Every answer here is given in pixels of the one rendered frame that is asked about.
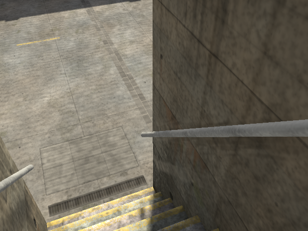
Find stairs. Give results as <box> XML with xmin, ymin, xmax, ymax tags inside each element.
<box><xmin>46</xmin><ymin>187</ymin><xmax>219</xmax><ymax>231</ymax></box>

